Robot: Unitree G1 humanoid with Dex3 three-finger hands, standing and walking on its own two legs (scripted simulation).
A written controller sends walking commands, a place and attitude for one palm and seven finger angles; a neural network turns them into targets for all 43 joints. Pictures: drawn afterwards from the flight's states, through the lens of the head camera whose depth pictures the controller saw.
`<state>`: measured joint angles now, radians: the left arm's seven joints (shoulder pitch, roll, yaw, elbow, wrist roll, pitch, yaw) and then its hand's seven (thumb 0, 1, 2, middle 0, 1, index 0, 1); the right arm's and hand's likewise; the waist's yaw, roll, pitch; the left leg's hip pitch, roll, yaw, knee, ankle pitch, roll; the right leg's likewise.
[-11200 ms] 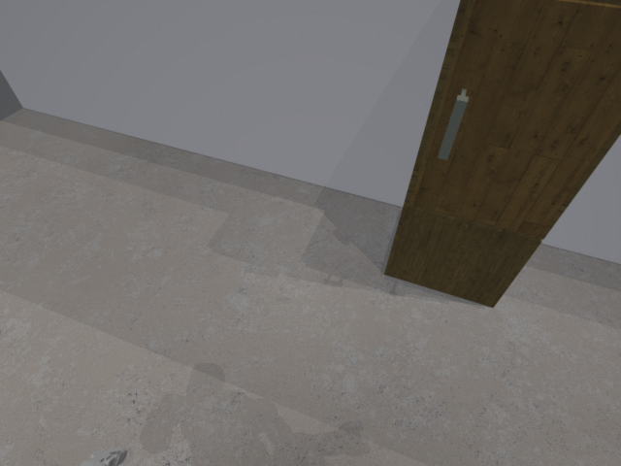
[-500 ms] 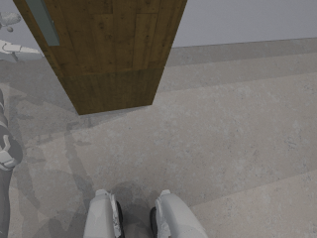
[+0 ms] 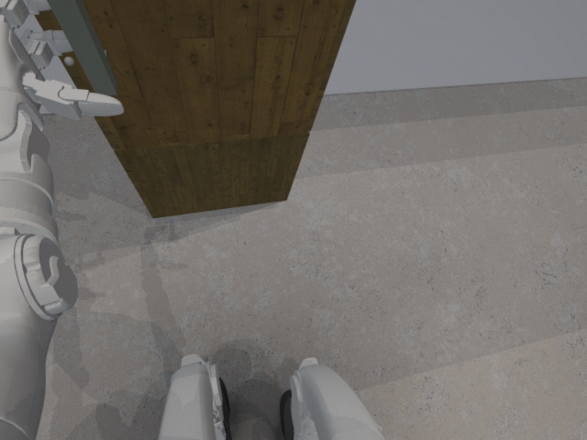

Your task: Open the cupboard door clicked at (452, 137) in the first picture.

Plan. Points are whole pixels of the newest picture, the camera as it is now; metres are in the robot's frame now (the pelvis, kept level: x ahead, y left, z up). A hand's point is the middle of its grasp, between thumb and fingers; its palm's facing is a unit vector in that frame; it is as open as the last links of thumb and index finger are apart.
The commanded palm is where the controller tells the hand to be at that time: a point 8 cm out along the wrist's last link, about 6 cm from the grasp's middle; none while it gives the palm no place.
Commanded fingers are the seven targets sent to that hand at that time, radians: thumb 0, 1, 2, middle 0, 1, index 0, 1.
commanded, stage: slide the fingers in behind the handle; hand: left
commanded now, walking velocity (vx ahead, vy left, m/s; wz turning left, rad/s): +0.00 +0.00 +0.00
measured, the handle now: (83, 24) +0.61 +0.20 +0.08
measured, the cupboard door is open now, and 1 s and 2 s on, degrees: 0 0 0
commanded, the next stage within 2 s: close the thumb around the handle in 1.08 s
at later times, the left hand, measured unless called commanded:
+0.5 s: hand (98, 60) +0.56 +0.18 +0.08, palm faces +0.11 -0.99 +0.01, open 14.0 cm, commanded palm +0.54 +0.20 +0.07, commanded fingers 0.00 -0.50 0.30 -0.30 -1.20 -0.30 -1.20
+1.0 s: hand (110, 61) +0.57 +0.17 +0.07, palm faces +0.12 -0.99 -0.01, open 14.0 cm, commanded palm +0.54 +0.19 +0.07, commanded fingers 0.00 -0.50 0.30 -0.30 -1.20 -0.30 -1.20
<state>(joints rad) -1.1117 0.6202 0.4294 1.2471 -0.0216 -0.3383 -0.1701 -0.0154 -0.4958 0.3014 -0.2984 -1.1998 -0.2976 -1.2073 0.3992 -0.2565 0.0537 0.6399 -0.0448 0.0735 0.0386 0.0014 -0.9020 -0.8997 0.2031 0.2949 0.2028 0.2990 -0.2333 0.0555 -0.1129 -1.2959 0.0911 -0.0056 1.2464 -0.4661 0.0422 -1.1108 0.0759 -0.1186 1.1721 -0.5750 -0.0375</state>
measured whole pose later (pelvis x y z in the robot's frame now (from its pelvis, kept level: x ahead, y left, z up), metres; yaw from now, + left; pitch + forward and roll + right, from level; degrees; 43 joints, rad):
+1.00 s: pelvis +0.00 -0.01 +0.00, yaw +0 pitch +29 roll -6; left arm -1.13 0.54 0.39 1.29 0.00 -0.40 -0.04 -0.02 -0.50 0.30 -0.30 -1.20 -0.29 -1.20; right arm 0.41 -0.26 0.04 0.65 -0.06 0.06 0.06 0.00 -0.90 -0.90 0.20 0.29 0.20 0.30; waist -0.24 0.06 -0.12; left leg -1.30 0.09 0.00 1.25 -0.46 0.04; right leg -1.12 0.07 -0.11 1.20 -0.58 -0.05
